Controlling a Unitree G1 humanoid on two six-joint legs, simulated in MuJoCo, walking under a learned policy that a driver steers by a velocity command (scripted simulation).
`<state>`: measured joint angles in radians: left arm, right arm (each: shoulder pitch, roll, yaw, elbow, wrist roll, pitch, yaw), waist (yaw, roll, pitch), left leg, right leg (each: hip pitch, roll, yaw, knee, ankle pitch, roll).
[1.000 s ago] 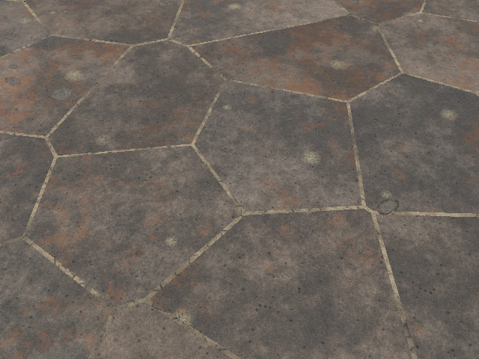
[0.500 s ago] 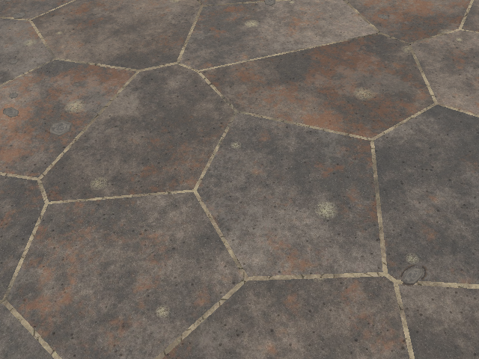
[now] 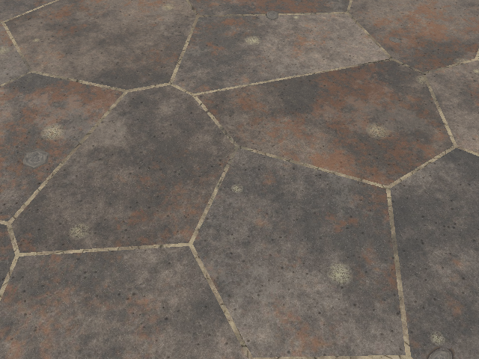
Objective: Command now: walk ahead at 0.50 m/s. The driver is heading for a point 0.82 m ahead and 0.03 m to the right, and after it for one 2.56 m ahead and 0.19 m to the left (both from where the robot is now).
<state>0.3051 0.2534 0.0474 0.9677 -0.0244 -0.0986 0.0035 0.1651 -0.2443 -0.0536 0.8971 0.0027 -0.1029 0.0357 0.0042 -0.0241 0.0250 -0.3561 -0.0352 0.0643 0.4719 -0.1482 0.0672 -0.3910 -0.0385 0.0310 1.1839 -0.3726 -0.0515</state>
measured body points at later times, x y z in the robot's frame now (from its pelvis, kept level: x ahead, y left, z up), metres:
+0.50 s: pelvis +0.27 -0.06 -0.01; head +0.31 -0.07 +0.44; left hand +0.46 +0.19 -0.11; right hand +0.25 -0.32 -0.16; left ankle +0.09 +0.08 -0.68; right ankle +0.38 -0.15 -0.74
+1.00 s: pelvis +0.55 -0.03 -0.01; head +0.58 -0.02 +0.44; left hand +0.50 +0.24 -0.15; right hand +0.76 -0.26 -0.11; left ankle +0.68 +0.08 -0.74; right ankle +0.38 -0.15 -0.73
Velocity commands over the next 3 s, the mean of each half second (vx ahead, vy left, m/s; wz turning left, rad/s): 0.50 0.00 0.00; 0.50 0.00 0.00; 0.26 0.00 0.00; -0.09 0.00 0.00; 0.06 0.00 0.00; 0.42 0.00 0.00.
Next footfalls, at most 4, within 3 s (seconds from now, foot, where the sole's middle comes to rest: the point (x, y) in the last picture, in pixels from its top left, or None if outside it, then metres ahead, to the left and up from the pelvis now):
0.44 right None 0.42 -0.15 -0.77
1.00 left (215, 274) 0.72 0.09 -0.77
1.46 right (286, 235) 0.86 -0.13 -0.77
1.94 left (203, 283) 0.69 0.12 -0.77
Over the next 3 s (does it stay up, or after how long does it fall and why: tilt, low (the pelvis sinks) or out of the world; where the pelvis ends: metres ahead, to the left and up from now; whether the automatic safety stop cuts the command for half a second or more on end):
stays up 0.82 0.13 0.01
